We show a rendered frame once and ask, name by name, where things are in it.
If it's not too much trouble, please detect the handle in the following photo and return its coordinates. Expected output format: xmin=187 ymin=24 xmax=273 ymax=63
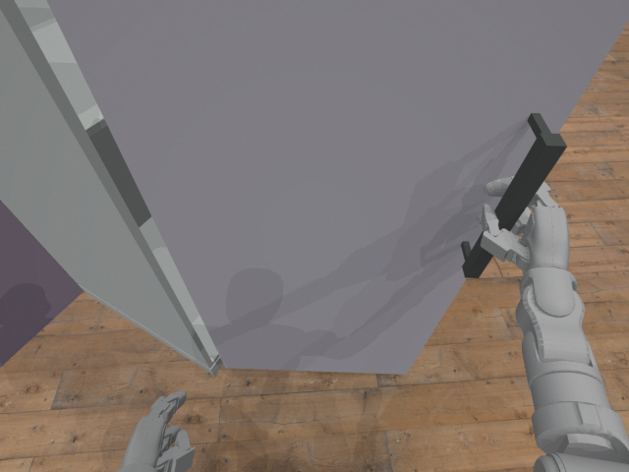
xmin=461 ymin=113 xmax=567 ymax=278

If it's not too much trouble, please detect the robot right upper arm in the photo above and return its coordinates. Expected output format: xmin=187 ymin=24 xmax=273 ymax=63
xmin=534 ymin=452 xmax=629 ymax=472

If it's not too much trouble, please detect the left robot hand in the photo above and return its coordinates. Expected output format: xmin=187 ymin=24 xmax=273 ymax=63
xmin=121 ymin=390 xmax=196 ymax=472

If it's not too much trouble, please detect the robot right forearm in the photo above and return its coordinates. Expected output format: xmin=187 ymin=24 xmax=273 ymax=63
xmin=515 ymin=266 xmax=629 ymax=464

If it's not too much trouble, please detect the fridge door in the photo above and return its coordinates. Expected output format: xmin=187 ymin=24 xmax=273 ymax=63
xmin=46 ymin=0 xmax=629 ymax=375

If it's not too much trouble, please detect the right robot hand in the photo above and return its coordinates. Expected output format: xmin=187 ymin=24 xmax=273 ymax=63
xmin=477 ymin=176 xmax=570 ymax=275

